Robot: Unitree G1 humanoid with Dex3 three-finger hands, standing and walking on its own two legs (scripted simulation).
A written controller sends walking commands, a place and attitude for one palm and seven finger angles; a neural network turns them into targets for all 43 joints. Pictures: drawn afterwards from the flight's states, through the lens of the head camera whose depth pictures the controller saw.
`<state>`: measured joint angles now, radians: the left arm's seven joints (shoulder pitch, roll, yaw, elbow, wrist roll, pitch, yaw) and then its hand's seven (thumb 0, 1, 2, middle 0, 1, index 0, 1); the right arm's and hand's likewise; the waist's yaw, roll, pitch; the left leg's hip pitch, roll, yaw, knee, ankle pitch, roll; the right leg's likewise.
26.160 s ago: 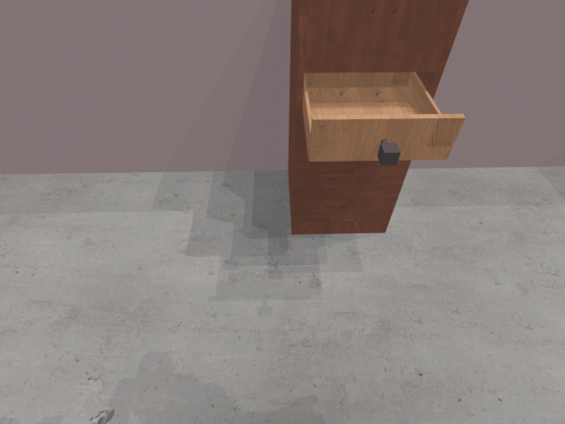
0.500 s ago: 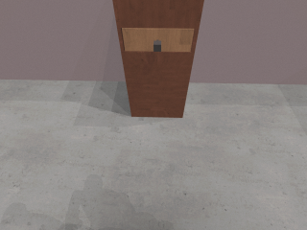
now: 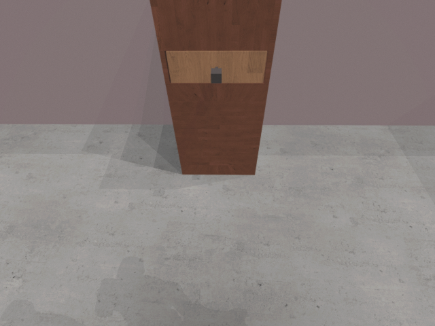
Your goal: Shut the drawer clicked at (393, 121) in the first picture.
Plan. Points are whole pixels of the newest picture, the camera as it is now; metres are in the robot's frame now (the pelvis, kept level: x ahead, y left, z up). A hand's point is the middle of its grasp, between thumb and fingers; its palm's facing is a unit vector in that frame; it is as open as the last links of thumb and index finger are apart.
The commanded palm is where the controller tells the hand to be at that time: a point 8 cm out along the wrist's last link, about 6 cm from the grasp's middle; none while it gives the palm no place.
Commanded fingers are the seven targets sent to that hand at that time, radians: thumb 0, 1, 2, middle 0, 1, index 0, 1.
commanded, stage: look to check the result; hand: left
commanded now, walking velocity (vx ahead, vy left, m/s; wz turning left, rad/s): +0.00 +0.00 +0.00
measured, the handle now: (216, 73) +1.00 +0.05 -0.08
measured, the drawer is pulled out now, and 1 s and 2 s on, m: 0.00 0.00 0.00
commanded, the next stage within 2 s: stand and wait in 0.56 s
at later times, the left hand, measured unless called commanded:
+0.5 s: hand out of the picture +0.09 +0.23 -0.15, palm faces -0.01 -0.94 -0.34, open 7.4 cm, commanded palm none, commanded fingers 0.00 0.90 0.90 -0.20 -0.30 -0.20 -0.30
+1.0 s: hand out of the picture +0.11 +0.23 -0.16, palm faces -0.03 -0.94 -0.33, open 7.4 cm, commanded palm none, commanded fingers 0.00 0.90 0.90 -0.20 -0.30 -0.20 -0.30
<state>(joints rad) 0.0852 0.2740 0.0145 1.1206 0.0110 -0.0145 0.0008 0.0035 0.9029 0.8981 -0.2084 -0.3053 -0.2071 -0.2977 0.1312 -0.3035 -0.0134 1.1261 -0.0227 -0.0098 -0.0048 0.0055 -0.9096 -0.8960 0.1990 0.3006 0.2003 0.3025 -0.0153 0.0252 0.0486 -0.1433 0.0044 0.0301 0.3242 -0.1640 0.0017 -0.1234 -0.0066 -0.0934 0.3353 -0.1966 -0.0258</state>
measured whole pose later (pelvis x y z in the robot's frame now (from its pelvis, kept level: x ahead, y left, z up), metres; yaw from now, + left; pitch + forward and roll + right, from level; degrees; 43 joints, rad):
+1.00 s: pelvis +0.02 -0.01 +0.00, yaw -1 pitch -1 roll +0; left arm 0.10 0.30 0.02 1.13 0.01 -0.01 0.00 0.00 0.90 0.90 -0.21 -0.30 -0.21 -0.30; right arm 0.13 -0.32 -0.01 1.13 -0.02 -0.01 -0.01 0.01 -0.91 -0.90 0.20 0.30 0.20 0.30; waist -0.01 0.02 0.05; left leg -0.10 0.02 0.04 0.29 -0.19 -0.02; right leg -0.07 0.02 -0.08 0.29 -0.21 -0.04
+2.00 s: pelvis +0.02 -0.01 +0.00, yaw -1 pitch -1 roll +0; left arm 0.10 0.31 0.01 1.14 0.01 -0.02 0.00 0.00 0.90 0.90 -0.21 -0.30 -0.21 -0.30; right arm 0.13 -0.33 -0.01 1.13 -0.02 -0.01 -0.01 0.01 -0.91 -0.90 0.20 0.30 0.20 0.30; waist -0.01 0.02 0.04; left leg -0.08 0.02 0.04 0.28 -0.18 -0.01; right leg -0.06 0.01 -0.08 0.28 -0.20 -0.04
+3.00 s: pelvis +0.02 -0.01 +0.00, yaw -1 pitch -1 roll +0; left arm 0.10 0.32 0.01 1.14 0.01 -0.02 0.00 0.00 0.90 0.90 -0.21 -0.30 -0.21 -0.30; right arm 0.13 -0.33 -0.01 1.13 -0.02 -0.01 -0.01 0.01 -0.91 -0.90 0.20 0.30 0.20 0.30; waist -0.01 0.02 0.05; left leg -0.08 0.03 0.04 0.28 -0.18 -0.02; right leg -0.06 0.02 -0.08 0.27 -0.20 -0.04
